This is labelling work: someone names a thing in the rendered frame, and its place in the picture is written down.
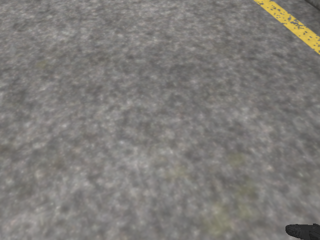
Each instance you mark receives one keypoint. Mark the right robot hand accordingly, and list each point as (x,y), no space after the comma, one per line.
(304,231)

